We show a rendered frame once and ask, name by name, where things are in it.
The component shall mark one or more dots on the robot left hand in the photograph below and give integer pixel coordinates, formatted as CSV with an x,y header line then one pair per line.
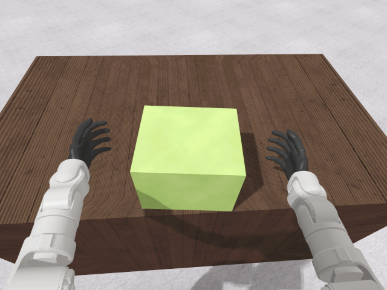
x,y
82,144

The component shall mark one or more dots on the robot right hand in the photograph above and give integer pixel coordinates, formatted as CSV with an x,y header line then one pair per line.
x,y
294,155

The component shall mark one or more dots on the left robot upper arm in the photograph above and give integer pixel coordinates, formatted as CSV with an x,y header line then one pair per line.
x,y
43,278

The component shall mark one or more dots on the carton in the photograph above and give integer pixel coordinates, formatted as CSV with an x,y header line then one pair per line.
x,y
188,158

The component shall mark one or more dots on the robot left forearm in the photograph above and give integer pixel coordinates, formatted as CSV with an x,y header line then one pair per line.
x,y
51,242

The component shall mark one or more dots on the robot right forearm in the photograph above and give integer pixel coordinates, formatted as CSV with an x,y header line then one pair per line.
x,y
335,259

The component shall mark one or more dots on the pedestal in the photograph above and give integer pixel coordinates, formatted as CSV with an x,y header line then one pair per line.
x,y
345,147

